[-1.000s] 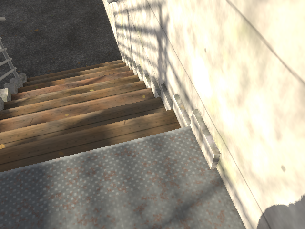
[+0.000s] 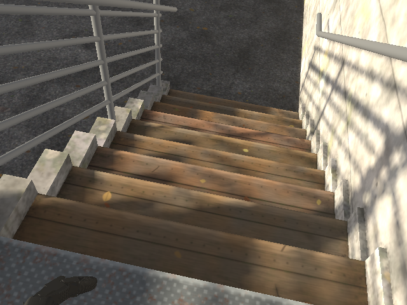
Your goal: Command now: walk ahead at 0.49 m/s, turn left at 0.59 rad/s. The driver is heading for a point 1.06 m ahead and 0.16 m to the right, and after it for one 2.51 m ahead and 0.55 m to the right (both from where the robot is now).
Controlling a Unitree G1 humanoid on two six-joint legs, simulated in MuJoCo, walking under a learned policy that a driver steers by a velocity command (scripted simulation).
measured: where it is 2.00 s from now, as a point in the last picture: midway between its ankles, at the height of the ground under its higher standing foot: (226, 210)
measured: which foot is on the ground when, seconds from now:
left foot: down 0.00-0.16, up 0.18-0.54, down 0.56-1.00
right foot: up 0.00-0.12, down 0.14-0.56, up 0.58-1.00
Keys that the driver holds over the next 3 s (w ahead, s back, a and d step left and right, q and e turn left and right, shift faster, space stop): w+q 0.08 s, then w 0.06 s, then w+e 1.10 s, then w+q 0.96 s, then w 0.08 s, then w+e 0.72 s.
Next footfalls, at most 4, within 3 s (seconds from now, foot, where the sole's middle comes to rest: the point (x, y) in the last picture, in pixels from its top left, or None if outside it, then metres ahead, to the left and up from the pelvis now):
0.14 right None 0.28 -0.10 -0.78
0.56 left None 0.46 0.15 -0.78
1.20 right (235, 266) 0.67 -0.20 -0.95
1.76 left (199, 211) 1.02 -0.09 -1.11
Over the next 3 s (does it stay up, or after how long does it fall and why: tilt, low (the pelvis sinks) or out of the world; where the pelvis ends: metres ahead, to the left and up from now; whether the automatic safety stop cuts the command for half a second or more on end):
stays up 1.51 -0.21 -0.68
